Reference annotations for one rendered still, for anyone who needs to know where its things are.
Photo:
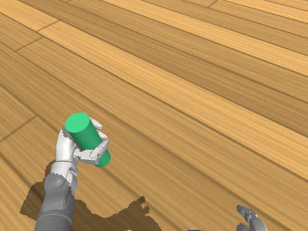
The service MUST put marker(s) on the can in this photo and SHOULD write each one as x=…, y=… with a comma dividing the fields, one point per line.
x=81, y=128

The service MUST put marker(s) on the left robot arm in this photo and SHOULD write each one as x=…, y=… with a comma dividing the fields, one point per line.
x=57, y=210

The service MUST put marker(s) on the right robot hand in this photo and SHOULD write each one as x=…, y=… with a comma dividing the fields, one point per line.
x=250, y=216

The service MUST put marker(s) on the left robot hand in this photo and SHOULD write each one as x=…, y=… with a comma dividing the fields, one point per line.
x=67, y=148

